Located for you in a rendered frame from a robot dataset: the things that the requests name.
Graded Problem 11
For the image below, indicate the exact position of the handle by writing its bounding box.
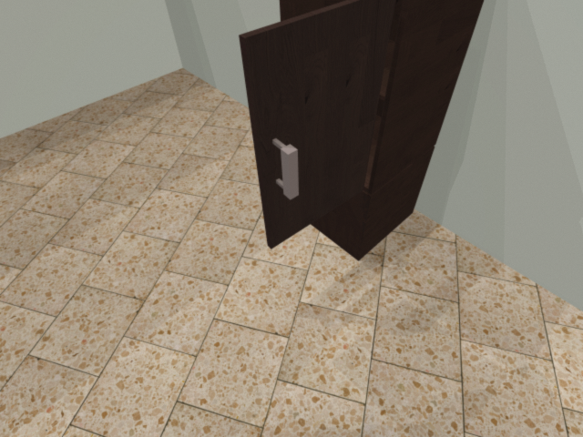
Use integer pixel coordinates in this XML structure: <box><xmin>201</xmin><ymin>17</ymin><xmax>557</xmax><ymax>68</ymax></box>
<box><xmin>272</xmin><ymin>138</ymin><xmax>299</xmax><ymax>200</ymax></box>

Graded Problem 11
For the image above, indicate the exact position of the cupboard door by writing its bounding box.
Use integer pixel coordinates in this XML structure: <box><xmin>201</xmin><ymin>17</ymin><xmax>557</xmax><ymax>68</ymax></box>
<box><xmin>239</xmin><ymin>0</ymin><xmax>395</xmax><ymax>249</ymax></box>

